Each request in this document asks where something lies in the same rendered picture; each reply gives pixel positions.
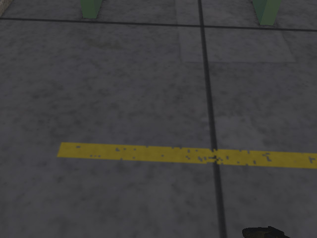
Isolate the right robot hand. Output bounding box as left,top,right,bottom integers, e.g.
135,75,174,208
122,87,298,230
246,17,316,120
242,226,290,238

